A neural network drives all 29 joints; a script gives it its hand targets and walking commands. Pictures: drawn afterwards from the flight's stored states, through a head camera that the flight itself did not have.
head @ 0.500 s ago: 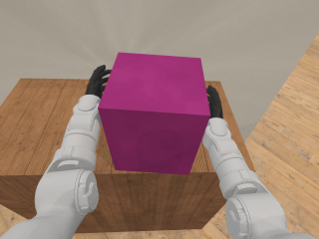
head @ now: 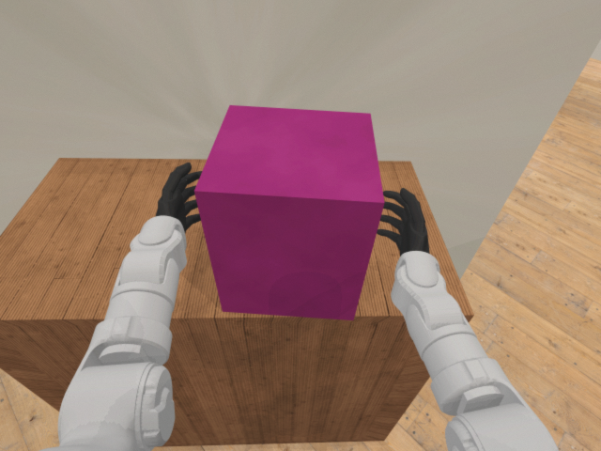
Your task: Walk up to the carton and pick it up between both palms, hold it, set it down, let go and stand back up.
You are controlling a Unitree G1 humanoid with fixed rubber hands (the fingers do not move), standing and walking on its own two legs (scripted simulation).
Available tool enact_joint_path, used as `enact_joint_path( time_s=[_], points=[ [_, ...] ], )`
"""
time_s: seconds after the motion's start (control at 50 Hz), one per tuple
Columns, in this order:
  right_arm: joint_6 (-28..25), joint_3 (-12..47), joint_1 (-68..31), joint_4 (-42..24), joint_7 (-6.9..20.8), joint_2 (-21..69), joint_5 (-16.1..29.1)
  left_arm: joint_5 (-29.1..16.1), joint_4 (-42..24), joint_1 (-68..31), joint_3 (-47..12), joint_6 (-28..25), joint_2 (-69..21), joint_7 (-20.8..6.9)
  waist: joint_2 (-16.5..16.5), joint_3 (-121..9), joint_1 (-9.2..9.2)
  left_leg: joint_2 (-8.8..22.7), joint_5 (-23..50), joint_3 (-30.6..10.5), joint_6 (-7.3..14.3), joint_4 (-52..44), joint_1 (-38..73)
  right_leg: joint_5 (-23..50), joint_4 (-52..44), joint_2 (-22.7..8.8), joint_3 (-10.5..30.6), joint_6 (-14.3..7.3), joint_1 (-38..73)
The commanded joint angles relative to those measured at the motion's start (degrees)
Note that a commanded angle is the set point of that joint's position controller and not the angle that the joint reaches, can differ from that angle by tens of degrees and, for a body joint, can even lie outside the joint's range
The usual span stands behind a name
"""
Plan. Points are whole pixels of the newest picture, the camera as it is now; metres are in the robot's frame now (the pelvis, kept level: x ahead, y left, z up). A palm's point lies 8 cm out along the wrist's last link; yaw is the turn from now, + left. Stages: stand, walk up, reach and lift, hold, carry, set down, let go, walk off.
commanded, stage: set down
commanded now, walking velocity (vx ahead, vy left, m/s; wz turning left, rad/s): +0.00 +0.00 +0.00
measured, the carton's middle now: (293, 216) +0.44 -0.01 +0.09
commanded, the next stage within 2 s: none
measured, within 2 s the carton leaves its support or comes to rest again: neither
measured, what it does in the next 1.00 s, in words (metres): stands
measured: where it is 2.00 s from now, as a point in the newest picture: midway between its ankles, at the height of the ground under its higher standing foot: outside the picture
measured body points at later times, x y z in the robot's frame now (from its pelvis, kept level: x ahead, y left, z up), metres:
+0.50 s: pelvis -0.01 +0.00 +0.00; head -0.04 +0.01 +0.45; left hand +0.35 +0.20 +0.10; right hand +0.30 -0.18 +0.10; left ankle +0.03 +0.12 -0.75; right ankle +0.02 -0.12 -0.75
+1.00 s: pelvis -0.01 +0.00 +0.00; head -0.05 +0.01 +0.45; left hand +0.26 +0.23 +0.08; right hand +0.22 -0.18 +0.09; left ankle +0.03 +0.12 -0.75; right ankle +0.02 -0.12 -0.75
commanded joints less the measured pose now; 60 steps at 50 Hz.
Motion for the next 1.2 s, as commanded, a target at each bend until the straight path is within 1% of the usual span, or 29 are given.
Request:
enact_joint_path(
  time_s=[0.0, 0.02, 0.04, 0.1, 0.14, 0.16, 0.18, 0.22, 0.24, 0.34, 0.36, 0.44, 0.46, 0.5, 0.52, 0.58, 0.62, 0.64, 0.66, 0.68, 0.72, 0.82, 0.86, 0.9, 0.92, 0.96, 1.02, 1.12, 1.18],
  points=[
    [1.93, -3.94, -15.8, -12.97, -0.37, -8.0, 3.19, -0.81, -14.07, -13.57, -3.89, 1.49, 11.3, -0.61, 3.15, -19.91, 0.27, -1.42, 6.89, 5.23, -0.55, -0.25, 7.05, 11.59, -1.99, 3.28, -1.93, 1.35, 7.07],
    [2.8, -1.31, -17.18, -12.12, -0.05, -5.57, 2.77, 0.46, -10.66, -13.87, -1.37, 1.32, 12.63, -0.78, 1.66, -16.33, 3.69, -1.64, 1.82, 5.86, 0.38, -1.72, 5.06, 5.3, -2.59, 2.7, -1.19, 1.87, 5.66],
    [3.66, -2.56, -14.46, -15.78, 0.0, -6.33, 2.84, -0.3, -17.53, -12.92, -1.67, 1.8, 13.18, -0.07, 2.45, -18.39, 2.64, -1.46, -0.21, 5.97, 0.61, -2.93, 5.98, 4.12, -3.27, 2.38, -1.11, 1.42, 7.36],
    [5.1, -2.1, -19.83, -16.4, -0.06, -5.28, 2.87, -2.15, -12.9, -18.09, -3.22, 1.76, 13.65, -0.13, 1.06, -14.75, 3.86, -1.72, -4.65, 6.11, 1.74, -3.42, 1.17, -0.98, -2.67, 2.11, -0.47, 1.61, 5.13],
    [5.0, -2.51, -14.61, -21.12, -0.32, -5.02, 2.2, -2.09, -18.87, -12.64, -3.66, 1.74, 13.32, -0.1, 1.6, -18.61, 3.11, -1.73, -1.79, 5.74, 1.38, -2.72, 3.79, 1.76, -2.88, 2.13, -0.66, 1.16, 8.04],
    [5.58, -4.65, -14.5, -19.81, -0.18, -5.75, 1.59, -1.94, -19.03, -13.68, -4.92, 1.97, 12.26, 0.18, 2.79, -17.2, 1.02, -1.32, -3.74, 4.88, 1.31, -3.2, 3.38, 0.99, -2.47, 3.01, -1.77, 0.7, 6.86],
    [4.62, -2.16, -5.38, -24.33, -0.22, -4.72, 2.75, -1.4, -25.62, -4.18, -3.2, 2.58, 12.13, -0.09, 2.08, -19.81, 2.62, -1.31, 2.62, 4.72, 1.28, -2.54, 6.79, 6.88, -2.45, 2.98, -1.07, 0.68, 11.9],
    [6.12, -4.23, -10.97, -21.89, -0.33, -5.82, 1.56, -3.06, -20.37, -10.81, -5.85, 3.03, 11.61, -0.57, 1.05, -16.21, 0.71, -1.51, -1.84, 5.36, 0.88, -2.67, 4.01, 1.68, -2.54, 2.98, -1.53, 0.81, 6.51],
    [6.35, -2.69, -7.68, -23.35, 0.11, -4.43, 2.84, -1.83, -25.16, -7.9, -4.1, 3.42, 12.53, -0.66, 2.4, -16.64, 2.47, -1.59, -1.07, 5.3, 1.09, -3.02, 5.49, 2.05, -2.73, 2.74, -0.98, 0.79, 7.97],
    [6.58, -1.97, 1.42, -31.43, -0.22, -6.16, 3.12, -2.61, -30.98, 2.54, -4.19, 6.12, 10.53, -1.74, 0.59, -16.75, 1.83, -1.71, 5.27, 5.0, 0.66, -2.14, 9.38, 8.05, -2.88, 3.21, -1.48, 0.8, 8.88],
    [6.62, -1.14, 1.74, -35.47, -0.45, -6.06, 3.04, -2.78, -34.61, 2.93, -2.85, 6.34, 12.18, -1.83, 0.21, -16.37, 3.04, -2.08, 5.36, 5.16, 0.69, -2.62, 10.17, 8.67, -3.28, 2.85, -1.24, 1.55, 9.17],
    [7.59, 0.61, 9.75, -41.03, 0.21, -6.37, 4.53, -3.33, -42.63, 9.83, -3.31, 8.14, 11.26, -2.18, 1.76, -13.88, 3.52, -1.84, 6.19, 5.26, 0.16, -3.13, 10.9, 7.93, -3.36, 2.62, -1.54, 0.99, 8.58],
    [8.44, -0.59, 5.22, -40.95, 0.24, -6.54, 3.74, -4.33, -41.6, 4.82, -3.73, 8.31, 12.02, -2.43, 2.05, -12.4, 3.24, -2.01, 2.27, 5.29, 0.67, -3.39, 8.05, 3.67, -3.41, 2.36, -1.16, 1.0, 5.78],
    [8.92, -0.4, 15.21, -46.84, 0.99, -8.19, 5.89, -4.06, -51.6, 14.93, -4.83, 9.58, 11.17, -2.29, 3.19, -12.3, 3.23, -1.46, 6.15, 4.52, -0.07, -4.16, 12.11, 6.18, -3.66, 3.2, -1.85, 0.09, 7.37],
    [9.79, -1.93, 10.43, -45.63, 1.42, -7.9, 4.5, -5.0, -47.95, 10.05, -5.34, 9.81, 11.65, -2.4, 3.53, -9.25, 2.82, -1.3, 0.95, 4.73, 0.03, -4.92, 8.73, 0.53, -3.7, 3.21, -2.55, -0.05, 3.85],
    [12.07, -1.45, 15.98, -49.65, 1.9, -6.44, 3.24, -5.6, -47.07, 16.79, -4.57, 11.01, 12.56, -2.46, 0.5, -5.11, 4.16, -1.27, -4.84, 4.35, 1.75, -6.71, 5.08, -3.62, -4.84, 1.61, -0.73, -0.03, 4.64],
    [13.18, -2.06, 23.26, -52.77, 1.94, -6.53, 3.55, -5.78, -54.75, 21.59, -4.92, 11.93, 12.91, -2.34, 1.25, -6.41, 3.38, -1.04, -3.59, 4.73, 1.52, -7.22, 7.44, -1.26, -4.8, 1.4, -0.78, -0.34, 6.5],
    [13.03, -2.56, 18.82, -56.15, 2.0, -6.87, 3.4, -5.55, -55.77, 18.53, -4.19, 12.05, 13.52, -2.21, 2.52, -7.67, 4.75, -1.2, -3.93, 5.17, 1.42, -7.17, 6.7, -2.69, -4.56, 1.5, -0.41, -0.05, 5.4],
    [13.87, -2.49, 23.11, -56.41, 2.42, -6.87, 3.66, -6.83, -56.49, 22.98, -6.84, 12.18, 12.31, -2.2, 2.16, -5.43, 2.65, -0.62, -4.07, 4.56, 1.26, -7.39, 6.81, -1.97, -4.6, 1.64, -1.21, -0.37, 5.59],
    [14.21, -2.61, 21.97, -56.29, 2.28, -6.14, 3.59, -6.62, -56.16, 21.5, -5.61, 12.31, 12.59, -2.27, 2.53, -5.49, 3.92, -1.15, -4.28, 5.0, 1.31, -7.17, 6.04, -2.65, -4.96, 1.25, -0.24, -0.49, 3.84],
    [15.54, -1.12, 33.1, -56.44, 2.46, -6.24, 3.34, -5.6, -59.32, 31.34, -5.05, 13.0, 12.78, -2.76, 1.46, -2.88, 3.65, -0.51, -2.9, 4.26, 1.6, -7.92, 8.98, -0.6, -5.56, 0.54, -0.38, -0.2, 6.1],
    [16.27, -0.17, 32.76, -64.23, 2.81, -4.84, 4.41, -6.9, -65.11, 33.61, -5.48, 12.44, 13.77, -2.24, 2.25, -1.99, 5.89, -0.58, -4.38, 4.56, 1.69, -8.21, 7.0, -4.62, -5.42, -0.15, 0.09, -0.21, 4.12],
    [16.31, -1.01, 36.2, -66.07, 2.79, -5.27, 3.52, -7.63, -65.54, 37.23, -5.81, 12.08, 14.64, -2.57, 1.01, -1.44, 4.22, -0.43, -4.49, 4.15, 1.62, -7.75, 8.04, -4.29, -5.71, -0.38, -0.08, -0.37, 3.79],
    [17.28, -0.47, 32.56, -65.81, 2.75, -3.4, 2.7, -9.31, -64.81, 32.01, -5.71, 11.24, 16.45, -2.62, 2.68, -1.14, 5.86, -0.64, -7.84, 5.3, 1.67, -7.7, 4.52, -9.37, -5.94, -1.42, 0.81, -0.19, 1.86],
    [17.37, -0.58, 42.02, -66.03, 3.1, -3.99, 2.75, -8.37, -67.85, 42.55, -6.22, 11.68, 14.74, -2.53, 3.03, -0.33, 5.32, -0.1, -4.84, 4.49, 1.54, -8.02, 7.54, -6.67, -6.5, -1.54, 0.92, -0.69, 2.7],
    [18.29, -0.62, 36.22, -67.74, 2.71, -3.18, 2.49, -9.14, -68.07, 35.5, -6.1, 11.03, 16.63, -2.31, 2.71, -1.09, 6.77, -0.42, -7.36, 4.95, 1.7, -7.79, 5.36, -9.97, -6.16, -1.81, 1.19, -0.49, 1.42],
    [19.56, -2.42, 39.63, -67.17, 2.77, -3.51, 1.35, -9.46, -66.3, 38.93, -5.72, 11.34, 16.52, -2.49, 3.27, -0.88, 5.15, 0.28, -8.5, 5.03, 1.71, -8.47, 4.57, -10.38, -6.39, -2.38, 1.72, -0.45, 2.44],
    [21.19, -1.1, 41.64, -68.71, 2.13, -1.63, 1.78, -10.42, -64.99, 41.38, -5.92, 11.6, 16.03, -4.09, 2.13, 0.31, 5.77, 0.15, -8.23, 5.22, 1.43, -8.33, 4.0, -9.98, -6.74, -2.57, 2.45, -0.27, 3.51],
    [21.83, -1.43, 43.71, -67.64, 2.75, -2.57, 1.46, -9.45, -67.47, 43.42, -6.35, 11.48, 14.98, -3.91, 5.87, 1.86, 6.0, 0.71, -9.22, 4.51, 1.13, -9.21, 3.23, -9.78, -5.91, -2.16, 1.87, -0.89, 4.13]
  ],
)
